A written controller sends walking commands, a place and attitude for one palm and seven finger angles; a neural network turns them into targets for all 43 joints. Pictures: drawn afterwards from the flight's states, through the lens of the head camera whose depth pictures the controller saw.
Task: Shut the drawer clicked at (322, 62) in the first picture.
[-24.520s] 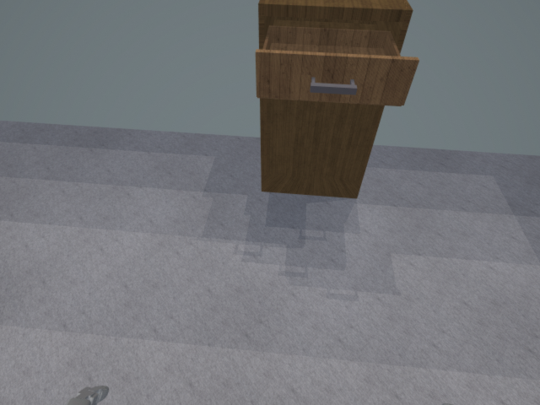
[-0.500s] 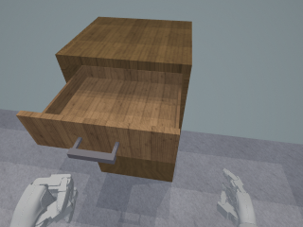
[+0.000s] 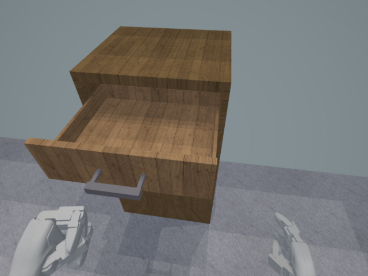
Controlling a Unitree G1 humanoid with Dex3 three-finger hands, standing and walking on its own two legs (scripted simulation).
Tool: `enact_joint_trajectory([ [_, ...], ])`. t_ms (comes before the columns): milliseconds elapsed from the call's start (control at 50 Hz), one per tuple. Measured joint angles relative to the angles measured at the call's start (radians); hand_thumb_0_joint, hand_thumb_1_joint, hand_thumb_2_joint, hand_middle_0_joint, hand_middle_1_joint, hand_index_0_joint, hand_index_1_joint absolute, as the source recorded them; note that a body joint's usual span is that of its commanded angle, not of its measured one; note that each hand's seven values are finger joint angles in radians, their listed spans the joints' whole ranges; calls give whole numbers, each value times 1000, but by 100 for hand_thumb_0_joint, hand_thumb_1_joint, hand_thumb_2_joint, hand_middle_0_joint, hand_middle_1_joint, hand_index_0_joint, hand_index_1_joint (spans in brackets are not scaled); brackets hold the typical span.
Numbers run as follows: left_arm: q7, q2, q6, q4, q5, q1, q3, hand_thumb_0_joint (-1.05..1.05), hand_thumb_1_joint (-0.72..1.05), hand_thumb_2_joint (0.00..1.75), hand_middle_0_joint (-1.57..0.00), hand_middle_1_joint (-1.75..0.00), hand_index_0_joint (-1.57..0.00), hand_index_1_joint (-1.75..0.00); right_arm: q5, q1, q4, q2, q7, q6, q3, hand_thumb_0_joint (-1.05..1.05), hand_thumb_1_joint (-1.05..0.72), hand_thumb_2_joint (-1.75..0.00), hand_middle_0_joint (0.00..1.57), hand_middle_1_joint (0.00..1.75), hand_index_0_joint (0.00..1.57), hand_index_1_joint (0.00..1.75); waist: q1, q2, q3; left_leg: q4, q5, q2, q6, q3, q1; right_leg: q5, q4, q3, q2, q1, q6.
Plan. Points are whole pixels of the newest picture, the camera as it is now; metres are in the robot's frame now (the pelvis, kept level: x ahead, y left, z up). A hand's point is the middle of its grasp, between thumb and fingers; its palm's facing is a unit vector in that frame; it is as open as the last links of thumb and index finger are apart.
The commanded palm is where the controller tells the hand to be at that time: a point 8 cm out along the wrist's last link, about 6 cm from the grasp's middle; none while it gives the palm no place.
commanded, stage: raise the hand and make a fist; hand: left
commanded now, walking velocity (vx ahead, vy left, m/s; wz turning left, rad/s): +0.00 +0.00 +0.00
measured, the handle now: (116, 183) +0.31 +0.20 +0.04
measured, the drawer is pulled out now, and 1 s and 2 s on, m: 0.28 0.28 0.28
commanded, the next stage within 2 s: bring the fist close to the handle in 0.02 s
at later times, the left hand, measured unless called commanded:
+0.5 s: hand (105, 237) +0.17 +0.16 +0.09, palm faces +0.00 -0.99 -0.10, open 3.2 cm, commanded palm +0.13 +0.22 +0.10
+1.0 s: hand (116, 230) +0.20 +0.16 +0.04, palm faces -0.02 -1.00 -0.06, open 3.2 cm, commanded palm +0.17 +0.22 +0.05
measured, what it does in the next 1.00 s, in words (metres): stands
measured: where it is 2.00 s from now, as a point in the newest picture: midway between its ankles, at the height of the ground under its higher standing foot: outside the picture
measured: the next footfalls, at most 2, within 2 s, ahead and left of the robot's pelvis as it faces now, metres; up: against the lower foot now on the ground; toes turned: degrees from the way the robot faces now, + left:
none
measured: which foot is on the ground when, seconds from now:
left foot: down 0.00-1.00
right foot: down 0.00-1.00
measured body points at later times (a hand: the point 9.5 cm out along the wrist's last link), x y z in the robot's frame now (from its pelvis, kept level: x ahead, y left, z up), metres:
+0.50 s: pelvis +0.00 -0.02 +0.00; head +0.00 -0.03 +0.45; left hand +0.16 +0.22 +0.10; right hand +0.19 -0.25 -0.06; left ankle -0.01 +0.11 -0.71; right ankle -0.01 -0.12 -0.71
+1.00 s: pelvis +0.00 +0.00 -0.02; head +0.04 -0.01 +0.43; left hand +0.19 +0.22 +0.05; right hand +0.18 -0.24 -0.09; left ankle -0.01 +0.11 -0.71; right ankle -0.01 -0.12 -0.71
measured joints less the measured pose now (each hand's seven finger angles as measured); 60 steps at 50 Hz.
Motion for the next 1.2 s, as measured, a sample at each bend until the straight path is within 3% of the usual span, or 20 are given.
enact_joint_trajectory([
  [120,-17,-5,7,21,11,-21,-20,1,90,90,-140,-160,-140,-160,0,-5,9,3,-5,-6,1,2,-90,-90,20,30,20,30,0,4,-3,-6,5,1,-5,0,-3,-1,5,0,1,-8,-5],
  [220,-21,6,6,56,0,-29,2,1,89,90,-140,-160,-140,-160,-1,-10,13,11,-14,-1,0,2,-90,-89,20,30,20,30,-4,1,-4,-12,8,7,-13,-1,-2,-1,5,-1,6,-11,-13],
  [300,-21,-9,-12,118,-10,-62,11,1,89,90,-140,-160,-140,-160,-5,-14,18,1,-19,-2,-3,2,-90,-89,20,30,20,30,-7,3,6,-5,9,9,-18,-9,-15,-2,10,-8,9,-21,-17],
  [440,-30,-19,-66,177,16,-103,-21,1,90,90,-140,-160,-140,-160,-18,-10,29,-14,-14,-2,-19,2,-90,-89,20,30,20,30,-19,-4,16,13,5,8,-21,-14,-53,-10,33,-13,8,-60,-21],
  [640,-33,-26,-117,280,0,-155,9,1,90,90,-140,-160,-140,-160,-23,-4,41,-13,-12,38,-38,2,-90,-89,20,30,20,30,-43,-9,12,35,-8,6,-19,-8,-98,-24,60,-7,5,-108,-19],
  [860,-15,-51,-178,314,30,-190,-47,1,90,90,-140,-160,-140,-160,-39,-15,23,-8,6,69,-44,2,-90,-89,20,30,20,30,-57,-19,10,95,-31,-6,-8,-2,-178,-47,121,0,-8,-189,-8],
  [1200,35,-57,-223,383,69,-275,-88,1,90,90,-140,-160,-140,-160,-52,-23,-25,0,20,161,-33,2,-90,-89,20,30,20,30,-67,-22,-9,221,-76,-9,2,4,-322,-85,239,5,-14,-330,1],
])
